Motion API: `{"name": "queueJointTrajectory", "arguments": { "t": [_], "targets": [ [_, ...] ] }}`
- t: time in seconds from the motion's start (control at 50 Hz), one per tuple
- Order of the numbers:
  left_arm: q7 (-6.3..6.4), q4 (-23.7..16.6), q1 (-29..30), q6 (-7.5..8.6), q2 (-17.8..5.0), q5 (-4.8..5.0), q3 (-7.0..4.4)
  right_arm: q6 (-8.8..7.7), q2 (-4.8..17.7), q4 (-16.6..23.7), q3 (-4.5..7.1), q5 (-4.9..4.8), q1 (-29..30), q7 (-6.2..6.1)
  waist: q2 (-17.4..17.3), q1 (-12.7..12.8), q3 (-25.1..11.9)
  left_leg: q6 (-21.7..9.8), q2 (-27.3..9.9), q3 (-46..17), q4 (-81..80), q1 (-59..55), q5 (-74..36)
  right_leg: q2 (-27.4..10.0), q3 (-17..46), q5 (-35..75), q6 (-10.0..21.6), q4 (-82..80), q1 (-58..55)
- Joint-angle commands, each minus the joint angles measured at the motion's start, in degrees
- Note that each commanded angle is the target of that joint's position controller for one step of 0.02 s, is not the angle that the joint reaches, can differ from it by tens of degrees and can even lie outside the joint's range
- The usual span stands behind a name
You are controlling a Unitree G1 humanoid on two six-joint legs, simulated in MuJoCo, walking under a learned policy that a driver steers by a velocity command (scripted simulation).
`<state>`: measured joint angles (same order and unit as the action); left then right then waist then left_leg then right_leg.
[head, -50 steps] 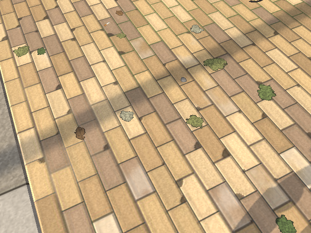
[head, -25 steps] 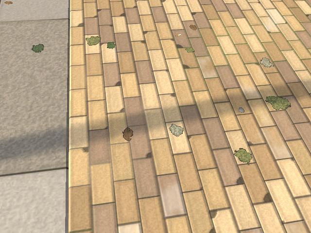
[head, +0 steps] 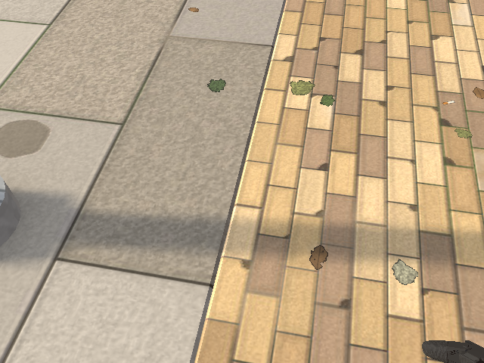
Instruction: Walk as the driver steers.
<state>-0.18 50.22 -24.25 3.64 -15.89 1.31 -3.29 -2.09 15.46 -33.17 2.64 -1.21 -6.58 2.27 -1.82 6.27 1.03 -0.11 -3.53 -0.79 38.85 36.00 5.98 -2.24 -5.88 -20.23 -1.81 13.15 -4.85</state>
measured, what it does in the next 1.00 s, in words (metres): walks ahead: left foot, then right foot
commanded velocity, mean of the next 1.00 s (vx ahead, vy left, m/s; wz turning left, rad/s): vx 0.49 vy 0.00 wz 0.05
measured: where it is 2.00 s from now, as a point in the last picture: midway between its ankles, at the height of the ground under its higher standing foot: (312, 162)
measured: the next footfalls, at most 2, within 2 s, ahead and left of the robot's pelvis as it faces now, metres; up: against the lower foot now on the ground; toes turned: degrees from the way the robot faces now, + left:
left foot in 0.06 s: +0.20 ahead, +0.14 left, +0.00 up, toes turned +2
right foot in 0.60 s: +0.53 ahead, -0.09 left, +0.00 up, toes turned -1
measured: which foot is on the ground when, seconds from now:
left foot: up 0.00-0.04, down 0.06-0.62, up 0.64-1.00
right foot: down 0.00-0.08, up 0.10-0.58, down 0.60-1.00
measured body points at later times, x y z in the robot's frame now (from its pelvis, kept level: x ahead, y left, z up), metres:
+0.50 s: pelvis +0.27 +0.04 +0.01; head +0.30 +0.04 +0.46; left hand +0.48 +0.28 -0.08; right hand +0.29 -0.25 -0.11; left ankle +0.16 +0.14 -0.73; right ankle +0.47 -0.11 -0.69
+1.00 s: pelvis +0.56 +0.00 +0.01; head +0.59 +0.00 +0.46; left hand +0.58 +0.28 -0.11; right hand +0.76 -0.24 -0.08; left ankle +0.75 +0.17 -0.68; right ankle +0.49 -0.09 -0.73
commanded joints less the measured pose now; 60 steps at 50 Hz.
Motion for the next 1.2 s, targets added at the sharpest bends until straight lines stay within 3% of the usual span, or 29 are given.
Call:
{"name": "queueJointTrajectory", "arguments": {
  "t": [0.02, 0.06, 0.08, 0.1, 0.12, 0.14, 0.18, 0.22, 0.3, 0.4, 0.48, 0.56, 0.6, 0.62, 0.64, 0.66, 0.68, 0.7, 0.72, 0.74, 0.8, 0.92, 1.0, 1.08, 1.12, 1.14, 1.16, 1.18, 1.2],
  "targets": [
    [0.10, -2.3, 1.7, 0.12, -12.8, 0.94, -2.78, -1.49, 5.4, 5.9, 1.60, -0.10, 5.3, 0.58, 9.5, -3.9, 3.6, -3.0, 3.1, 3.7, -6.1, -7.2, 2.5, -14.1, 6.2, 35.9, 10.2, -0.7, 3.9],
    [0.46, -1.8, 1.7, -0.20, -12.2, 0.86, -2.30, -1.12, 9.5, 1.4, 4.13, 0.13, -9.4, -0.17, 8.3, -12.4, -6.2, -6.5, 6.3, 5.8, -9.6, -29.4, -0.2, -10.8, 1.3, 52.4, 7.4, 17.4, 7.7],
    [0.58, -3.2, 1.9, 0.12, -9.3, -0.68, -1.03, -0.43, 12.8, -0.7, 5.29, 0.41, -19.7, -1.18, 3.4, -16.8, -13.9, -9.3, -2.7, -4.9, -7.1, -47.8, 0.9, -8.7, 0.8, 35.7, 5.3, 34.6, 20.9],
    [0.05, -5.5, -3.9, 1.22, -1.5, -1.41, 1.43, -0.49, 18.3, -1.4, 5.63, 0.80, -20.5, -1.34, -14.7, -11.1, -22.6, -18.2, -17.8, -35.9, -15.3, -60.8, 15.7, 2.2, 3.9, -9.3, 2.1, 54.8, 39.6],
    [-0.18, -4.8, 0.9, 2.34, -7.8, 0.15, -0.15, -1.03, 12.6, -1.0, 4.13, 0.90, -20.4, -1.15, -8.8, -13.9, -22.5, -17.4, -17.9, -41.4, -21.0, -58.0, 19.2, 1.0, 12.2, -12.0, 2.6, 61.6, 44.5],
    [-0.40, -7.1, 5.9, 2.86, -9.9, 1.60, -0.93, -1.50, 10.7, -1.7, 3.26, 0.96, -16.7, -0.99, -7.7, -12.8, -13.0, -15.2, -16.0, -32.3, -21.6, -51.3, 14.7, -1.5, 10.8, -7.4, 3.4, 62.5, 48.9],
    [-0.04, -7.3, 8.7, 3.02, -8.4, -0.05, -0.74, -1.97, 8.1, -1.8, 2.48, 1.09, -10.4, -0.73, -2.7, -9.1, -5.1, -13.7, -11.3, -20.3, -23.7, -37.2, 2.7, -5.4, 9.4, 1.4, 3.3, 56.5, 45.7],
    [-0.36, -6.4, 5.9, 1.77, -6.9, -0.11, -0.67, -2.68, 6.3, -1.9, 2.09, 1.61, -7.7, -0.70, -4.0, -5.9, -4.1, -13.9, -9.2, -15.7, -27.5, -30.4, -0.9, -6.9, 9.9, 5.3, 2.7, 53.9, 40.1],
    [-0.14, -7.5, 10.0, -0.04, -5.1, -0.98, -0.28, -3.98, 7.5, -4.5, 2.47, 1.17, -8.2, -1.10, -1.5, -5.1, 0.6, -14.8, -8.6, -10.0, -32.0, -26.0, -5.1, -7.1, 9.3, 11.5, 0.4, 45.4, 43.1],
    [-1.28, -10.1, 20.5, 1.08, -3.5, -0.90, 0.66, -3.37, 9.4, -7.3, 2.78, 0.79, -11.5, -2.05, -0.8, -8.5, 3.4, -12.2, -6.3, -3.7, -32.8, -26.5, -5.6, -4.4, 7.0, 26.8, 0.3, 26.4, 41.5],
    [-2.48, -12.6, 26.6, 1.62, -4.1, -0.50, 0.80, -2.56, 10.7, -10.3, 3.16, 0.14, -15.7, -2.30, -0.5, -10.5, 4.6, -11.6, -9.1, -4.0, -30.5, -33.4, -5.5, -2.9, 7.2, 26.9, 1.9, 19.2, 42.0],
    [-3.18, -13.0, 24.5, 1.90, -6.2, -0.70, 0.05, -1.18, 11.8, -12.0, 3.63, 0.01, -15.8, -2.84, -2.4, -8.0, 1.9, -9.4, -11.0, -4.3, -23.2, -40.9, -20.0, -0.4, 5.6, 17.6, 5.0, 16.1, 37.4],
    [-2.32, -9.2, 10.8, 1.82, -10.1, -0.90, -2.14, -0.43, 10.9, -11.9, 3.03, 0.48, -14.7, -3.19, -2.3, -0.9, -7.6, -6.7, -6.6, -0.7, -5.8, -37.2, -33.9, 2.3, 2.9, 18.0, 8.2, 15.7, 17.1],
    [-1.67, -7.6, 0.8, 1.50, -14.5, -1.29, -3.18, -0.44, 7.8, -10.6, 1.60, 1.94, -16.3, -3.45, 4.8, 1.8, -16.9, -4.5, -2.8, 1.6, 13.1, -24.9, -15.9, -8.7, 15.8, 20.3, 11.8, 18.1, -1.2],
    [-2.19, -6.5, -0.6, 1.46, -17.1, -1.33, -3.60, -1.70, 1.1, -10.4, -0.14, 1.08, -24.6, -2.65, 20.3, -3.3, -23.6, -1.0, 8.2, -2.1, 31.1, -2.7, 25.7, -19.8, 45.2, 3.9, 21.2, 9.6, -18.0],
    [-2.17, -7.2, 0.4, 1.50, -11.1, -0.39, -2.12, -2.83, 7.7, -11.0, 1.07, -0.07, -19.4, -2.29, 13.3, -0.1, -20.7, -1.6, 5.5, -8.4, 36.4, 3.7, 27.3, -18.5, 47.4, -4.3, 19.1, 4.6, -16.5],
    [-1.86, -7.6, 4.3, 1.51, -9.3, -0.57, -1.51, -3.49, 10.0, -9.1, 1.79, -1.35, -13.3, -2.00, 10.1, -0.4, -12.1, -2.2, 2.6, -6.5, 36.2, 7.1, 22.2, -17.1, 38.6, -2.6, 16.8, 3.5, -9.3],
    [-1.70, -8.2, 7.9, 1.48, -8.7, -1.00, -1.28, -3.82, 9.4, -8.4, 1.51, -0.96, -10.1, -2.30, 4.7, -2.0, -7.5, -2.3, -0.4, -4.7, 33.6, 5.6, 16.9, -15.2, 32.7, 3.6, 15.7, 2.5, -1.2],
    [-1.72, -8.4, 10.3, 1.55, -7.4, -1.51, -0.94, -3.74, 8.9, -8.3, 1.73, 0.07, -8.5, -2.47, 3.6, -3.5, -4.1, -1.9, -2.2, -4.2, 30.1, 3.7, 13.6, -13.3, 28.1, 10.0, 15.4, 1.1, 5.4],
    [-1.69, -8.6, 11.3, 1.81, -6.4, -2.22, -0.58, -3.28, 8.2, -8.6, 1.80, 0.30, -9.9, -2.40, 5.2, -5.4, -3.9, -1.8, -3.6, -4.7, 28.5, 0.1, 11.3, -12.0, 25.3, 13.8, 15.2, -0.3, 9.2],
    [-1.66, -7.4, 11.2, 2.67, -6.8, -1.46, -0.74, -1.71, 5.5, -9.2, 1.29, 0.61, -11.2, -2.63, 5.6, -7.1, -2.5, -0.2, -4.6, -3.6, 23.6, -1.8, 9.2, -10.8, 19.5, 19.2, 16.4, -4.3, 13.9],
    [-0.40, -5.1, 7.6, 1.95, -9.1, -0.91, -1.30, -2.27, 3.5, -6.4, 0.34, 0.98, 0.3, -2.07, 4.7, -3.9, 1.4, 1.4, -3.4, -1.2, 2.3, 0.1, -8.9, -7.4, 10.3, 22.9, 13.9, -6.7, 13.3],
    [-0.16, -2.5, 2.3, 0.94, -10.0, -0.17, -1.56, -3.06, 3.5, -4.2, 0.11, 0.47, 8.0, -0.96, 4.3, -1.1, 3.3, 1.1, -1.2, -0.4, -6.3, -1.2, -11.7, -9.0, 11.3, 21.4, 13.6, -4.9, 9.3],
    [0.61, -1.7, 2.1, -0.45, -11.3, 0.18, -2.30, -4.04, 6.0, -3.8, 0.93, 0.45, 7.6, -0.05, 5.9, -3.6, 2.4, -0.7, 0.3, -1.8, -11.1, -4.6, -5.1, -12.1, 15.2, 25.0, 12.1, 0.9, 3.6],
    [0.78, -2.0, 3.9, -0.85, -10.9, -0.05, -2.12, -4.38, 9.0, -6.7, 2.60, 0.60, -2.4, -0.52, 5.9, -9.4, -3.5, -3.0, 2.4, 0.5, -13.5, -19.9, -3.2, -8.9, 13.6, 35.3, 9.9, 11.9, 5.8],
    [0.74, -3.1, 4.1, -0.77, -7.8, -0.95, -0.95, -4.38, 12.2, -8.7, 3.80, 1.42, -12.1, -1.12, 3.7, -13.5, -11.9, -5.8, -3.2, -4.1, -10.2, -36.4, -3.9, -5.5, 11.6, 28.9, 7.9, 25.8, 14.0],
    [0.53, -4.7, -2.8, 0.11, -1.4, -0.91, 0.93, -3.75, 17.8, -9.8, 5.31, 2.28, -17.8, -1.54, -9.9, -11.9, -21.2, -13.7, -18.1, -27.1, -12.1, -59.1, 5.3, 3.4, 6.4, 5.5, 3.3, 47.7, 36.5],
    [0.43, -4.1, -2.4, 0.90, -3.9, 0.18, 0.52, -3.50, 13.2, -9.8, 4.10, 1.78, -18.4, -1.38, -13.3, -12.9, -23.6, -15.4, -20.6, -39.5, -19.7, -59.0, 13.6, 4.0, 12.9, -13.5, 3.1, 56.7, 43.8],
    [0.38, -5.2, 2.2, 1.09, -9.0, 1.54, -1.05, -3.48, 9.7, -9.6, 2.97, 1.34, -14.6, -1.52, -8.6, -12.8, -14.2, -12.6, -18.7, -31.5, -21.2, -51.9, 17.0, 0.9, 13.8, -10.0, 3.5, 60.3, 48.0]
  ]
}}
Over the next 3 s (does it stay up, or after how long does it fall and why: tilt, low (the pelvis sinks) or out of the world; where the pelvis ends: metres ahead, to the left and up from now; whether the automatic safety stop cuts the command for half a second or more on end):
stays up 1.42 -0.20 0.01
